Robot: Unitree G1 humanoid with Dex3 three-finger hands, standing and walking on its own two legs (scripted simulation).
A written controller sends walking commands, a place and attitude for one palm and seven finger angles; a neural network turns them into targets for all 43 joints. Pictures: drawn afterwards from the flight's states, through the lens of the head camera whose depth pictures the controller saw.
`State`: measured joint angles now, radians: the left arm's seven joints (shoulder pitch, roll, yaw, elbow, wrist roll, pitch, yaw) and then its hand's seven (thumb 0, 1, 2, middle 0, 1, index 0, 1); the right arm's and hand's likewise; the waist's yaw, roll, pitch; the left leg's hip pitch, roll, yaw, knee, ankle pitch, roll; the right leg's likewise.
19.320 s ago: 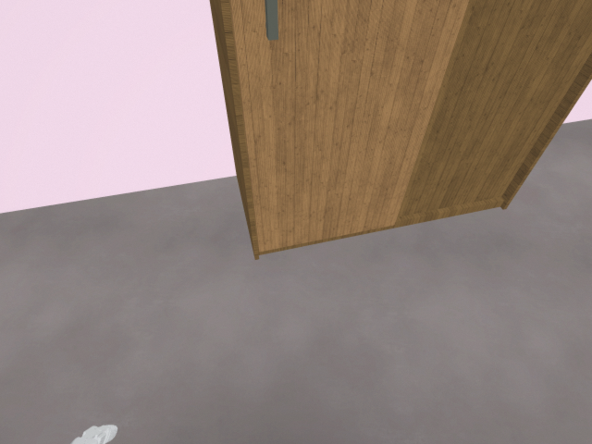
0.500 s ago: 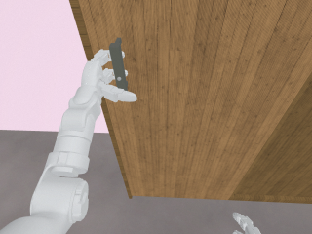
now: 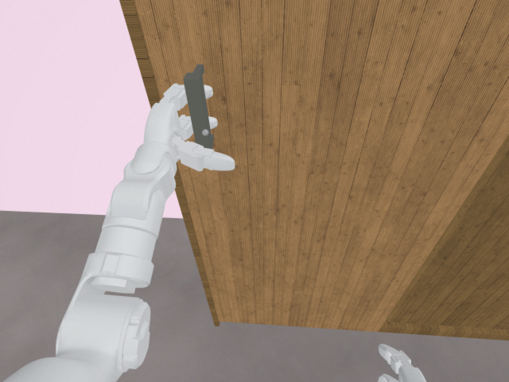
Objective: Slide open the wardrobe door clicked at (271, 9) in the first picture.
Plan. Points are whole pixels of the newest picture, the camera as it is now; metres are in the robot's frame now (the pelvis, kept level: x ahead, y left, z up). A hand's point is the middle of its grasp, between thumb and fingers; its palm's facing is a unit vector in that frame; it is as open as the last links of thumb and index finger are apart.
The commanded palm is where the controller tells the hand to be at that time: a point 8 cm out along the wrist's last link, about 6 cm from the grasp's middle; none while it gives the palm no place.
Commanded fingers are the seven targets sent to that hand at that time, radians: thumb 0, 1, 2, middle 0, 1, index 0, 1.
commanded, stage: move the hooked fingers beside the handle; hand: left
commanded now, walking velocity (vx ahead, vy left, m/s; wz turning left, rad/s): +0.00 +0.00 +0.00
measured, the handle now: (202, 114) +0.48 +0.11 +0.21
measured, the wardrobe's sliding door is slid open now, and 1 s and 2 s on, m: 0.00 0.00 0.00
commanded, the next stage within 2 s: none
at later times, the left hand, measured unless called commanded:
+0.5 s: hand (190, 132) +0.42 +0.12 +0.21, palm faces +0.00 -1.00 +0.00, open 14.1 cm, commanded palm +0.39 +0.18 +0.21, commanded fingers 0.00 -0.50 0.30 -0.30 -1.20 -0.30 -1.20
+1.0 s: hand (173, 135) +0.41 +0.15 +0.21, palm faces +0.00 -1.00 +0.00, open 14.0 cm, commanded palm +0.39 +0.20 +0.21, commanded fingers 0.00 -0.50 0.30 -0.30 -1.20 -0.30 -1.20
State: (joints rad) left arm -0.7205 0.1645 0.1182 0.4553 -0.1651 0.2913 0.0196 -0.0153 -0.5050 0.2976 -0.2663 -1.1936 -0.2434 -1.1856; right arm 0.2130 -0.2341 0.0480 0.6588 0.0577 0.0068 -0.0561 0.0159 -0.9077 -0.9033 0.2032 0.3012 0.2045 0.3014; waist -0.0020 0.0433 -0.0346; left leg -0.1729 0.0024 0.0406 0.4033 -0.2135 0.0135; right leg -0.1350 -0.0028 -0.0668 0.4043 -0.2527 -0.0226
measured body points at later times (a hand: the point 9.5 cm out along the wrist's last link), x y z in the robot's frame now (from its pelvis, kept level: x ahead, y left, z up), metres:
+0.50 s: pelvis +0.00 +0.00 +0.00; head -0.01 -0.02 +0.45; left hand +0.41 +0.18 +0.22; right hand +0.15 -0.25 -0.10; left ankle +0.00 +0.11 -0.74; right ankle -0.02 -0.10 -0.74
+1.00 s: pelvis +0.00 +0.00 +0.00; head -0.02 -0.01 +0.45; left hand +0.41 +0.20 +0.21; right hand +0.15 -0.24 -0.10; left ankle +0.00 +0.11 -0.74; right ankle -0.02 -0.10 -0.74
